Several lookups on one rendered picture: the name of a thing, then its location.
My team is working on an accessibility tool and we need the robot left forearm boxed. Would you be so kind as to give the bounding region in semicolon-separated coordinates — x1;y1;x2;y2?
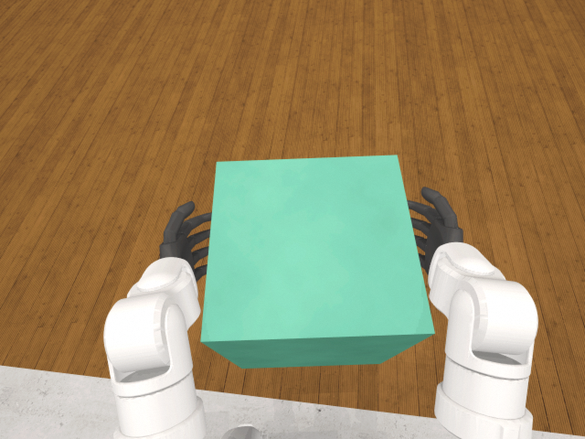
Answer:
103;257;207;439

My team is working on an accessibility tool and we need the carton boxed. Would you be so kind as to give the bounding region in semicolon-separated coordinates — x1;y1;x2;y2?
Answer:
200;155;435;369

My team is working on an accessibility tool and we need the robot left hand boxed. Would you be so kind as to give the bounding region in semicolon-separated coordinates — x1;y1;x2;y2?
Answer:
159;201;212;282

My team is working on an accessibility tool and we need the robot right hand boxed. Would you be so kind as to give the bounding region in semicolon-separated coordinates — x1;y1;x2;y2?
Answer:
407;187;463;276

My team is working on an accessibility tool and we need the robot right forearm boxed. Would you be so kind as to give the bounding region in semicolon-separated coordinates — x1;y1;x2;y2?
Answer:
428;242;538;439

